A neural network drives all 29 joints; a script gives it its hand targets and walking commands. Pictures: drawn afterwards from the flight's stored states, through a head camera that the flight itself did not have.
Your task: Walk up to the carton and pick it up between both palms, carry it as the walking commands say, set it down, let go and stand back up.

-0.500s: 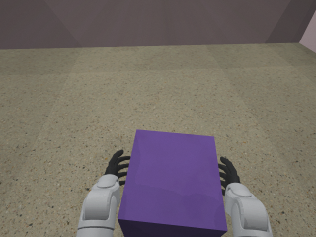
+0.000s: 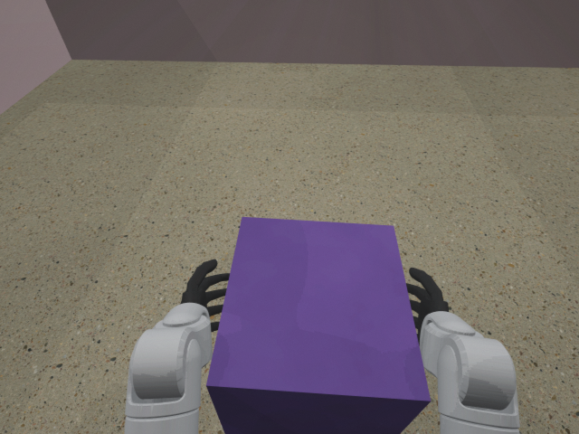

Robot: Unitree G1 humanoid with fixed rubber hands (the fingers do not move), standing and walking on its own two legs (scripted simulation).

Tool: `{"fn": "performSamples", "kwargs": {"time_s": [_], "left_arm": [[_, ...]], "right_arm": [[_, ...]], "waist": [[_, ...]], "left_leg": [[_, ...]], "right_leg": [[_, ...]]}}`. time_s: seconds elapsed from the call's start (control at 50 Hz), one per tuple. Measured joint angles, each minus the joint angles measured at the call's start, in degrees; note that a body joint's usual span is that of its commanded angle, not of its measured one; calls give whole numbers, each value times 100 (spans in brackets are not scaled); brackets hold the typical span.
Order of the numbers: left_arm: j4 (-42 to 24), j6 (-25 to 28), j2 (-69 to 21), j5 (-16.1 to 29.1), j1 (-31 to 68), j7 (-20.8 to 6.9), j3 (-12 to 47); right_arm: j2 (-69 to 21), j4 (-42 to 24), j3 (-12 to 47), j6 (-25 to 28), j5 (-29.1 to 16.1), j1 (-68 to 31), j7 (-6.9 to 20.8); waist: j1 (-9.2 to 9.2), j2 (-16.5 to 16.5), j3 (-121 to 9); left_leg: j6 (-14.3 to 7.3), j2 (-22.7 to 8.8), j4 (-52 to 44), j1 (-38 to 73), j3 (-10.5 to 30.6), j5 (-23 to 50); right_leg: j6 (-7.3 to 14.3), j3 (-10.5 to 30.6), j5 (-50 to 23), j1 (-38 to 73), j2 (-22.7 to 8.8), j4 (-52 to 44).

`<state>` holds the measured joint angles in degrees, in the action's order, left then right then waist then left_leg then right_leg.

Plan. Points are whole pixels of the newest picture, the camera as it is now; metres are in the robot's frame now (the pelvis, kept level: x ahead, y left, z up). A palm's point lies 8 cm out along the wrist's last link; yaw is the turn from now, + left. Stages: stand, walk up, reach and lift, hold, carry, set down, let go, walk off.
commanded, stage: carry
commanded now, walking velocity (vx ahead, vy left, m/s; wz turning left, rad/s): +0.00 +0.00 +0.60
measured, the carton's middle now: (309, 343) +0.27 +0.00 +0.00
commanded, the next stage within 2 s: none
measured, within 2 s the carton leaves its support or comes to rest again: neither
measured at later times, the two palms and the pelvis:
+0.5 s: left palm (112, 359) +0.21 +0.23 +0.08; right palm (356, 313) +0.28 -0.06 +0.07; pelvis -0.02 +0.02 +0.01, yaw +13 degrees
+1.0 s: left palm out of the picture +0.07 +0.34 +0.06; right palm (229, 343) +0.24 +0.10 +0.06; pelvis -0.07 +0.07 +0.00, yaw +34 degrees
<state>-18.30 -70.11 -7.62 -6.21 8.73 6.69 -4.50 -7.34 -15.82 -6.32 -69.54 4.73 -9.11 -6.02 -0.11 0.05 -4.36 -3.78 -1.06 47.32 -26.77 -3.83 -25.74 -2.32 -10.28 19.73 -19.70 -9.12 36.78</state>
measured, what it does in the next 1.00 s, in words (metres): steps on the spot, turning left: left foot, then right foot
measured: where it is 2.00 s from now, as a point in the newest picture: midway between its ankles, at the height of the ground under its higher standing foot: outside the picture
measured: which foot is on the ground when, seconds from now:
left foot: up 0.00-0.02, down 0.04-0.50, up 0.52-0.88, down 0.90-1.00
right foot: down 0.00-0.06, up 0.08-0.48, down 0.50-0.90, up 0.92-1.00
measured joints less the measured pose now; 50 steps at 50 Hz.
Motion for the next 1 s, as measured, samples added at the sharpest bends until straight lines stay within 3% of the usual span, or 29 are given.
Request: {"fn": "performSamples", "kwargs": {"time_s": [0.04, 0.08, 0.14, 0.22, 0.36, 0.46, 0.5, 0.54, 0.6, 0.68, 0.76, 0.84, 0.9, 0.92, 1.0], "left_arm": [[-2, 10, -1, -1, 0, 0, 0], [0, 19, 4, -1, -1, 1, 0], [-4, 1, 6, -1, 2, 3, -2], [-54, 54, 5, -1, 3, 0, -2], [-272, 150, 1, 20, 1, 18, -2], [-275, 148, 3, 21, 0, 18, -2], [-276, 151, 3, 21, 0, 18, -2], [-272, 155, 1, 24, 1, 18, -2], [-273, 150, -3, 24, 0, 17, -2], [-268, 143, -5, 24, 13, 13, -2], [-217, 134, -6, 24, 14, -5, -2], [-214, 134, -7, 23, 13, -10, -2], [-221, 144, -3, 23, 15, -9, -2], [-217, 154, 1, 24, 14, -10, -2], [-218, 151, 3, 24, 17, -10, -2]], "right_arm": [[1, -1, -3, -7, 0, -16, -2], [-12, 4, -11, -3, 0, -24, -7], [-36, 2, -30, -3, 0, -10, -9], [-38, -36, -41, 0, 1, -79, -12], [-51, -195, -42, 71, 0, -155, 20], [-54, -195, -42, 71, 1, -153, 21], [-55, -195, -42, 71, 1, -157, 20], [-54, -195, -44, 75, 1, -154, 21], [-52, -198, -47, 73, 1, -149, 22], [-50, -202, -54, 70, 1, -152, 22], [-48, -204, -60, 19, 1, -155, -3], [-46, -207, -60, 12, 0, -162, -12], [-50, -209, -59, 24, 0, -167, -12], [-54, -205, -59, 34, 0, -164, -12], [-55, -207, -59, 34, 0, -163, -12]], "waist": [[-2, -9, -2], [-1, 31, 166], [-1, -56, 326], [2, -55, 331], [4, -56, 327], [11, -97, 320], [18, -103, 319], [18, -98, 336], [17, -103, 328], [13, -134, 283], [11, -157, 284], [5, -161, 281], [10, -146, 291], [11, -53, 357], [9, -34, 531]], "left_leg": [[22, -10, -786, 177, -48, 512], [150, 120, -760, 173, -30, 836], [78, 168, -852, 171, 165, 838], [42, 221, -1267, 169, 347, 1115], [-4, 442, -1645, 168, 513, 1440], [13, 562, -1771, 163, 762, 1633], [74, 636, -1718, 160, 860, 1648], [85, 664, -925, -12, 826, 902], [86, 556, 1037, -302, 683, 507], [86, 222, 1872, -314, 615, 456], [167, -63, 1590, -315, 560, 388], [188, -85, 265, -143, 225, 145], [205, -66, -1108, 272, 4, 1048], [230, 22, -1026, 250, 18, 1090], [236, 177, -1043, 222, 356, 998]], "right_leg": [[-135, -76, 143, -133, -168, 274], [-192, 27, 478, -271, -288, 833], [-207, 239, 1214, -657, 81, 1922], [-206, 247, 1238, -992, 481, 2270], [-206, 394, 1110, -1036, 766, 1912], [-206, 549, 833, -640, 913, 665], [-143, 547, 428, -190, 867, -387], [187, 489, -583, -122, 817, -542], [416, 391, -466, -35, 657, -367], [378, 176, -380, 4, 334, -372], [267, -184, -381, -37, 5, -368], [94, -434, -317, -224, -315, -144], [-104, -544, -90, -347, -517, 342], [-152, -470, 64, -400, -599, 641], [-220, 127, 1157, -715, -63, 1986]]}}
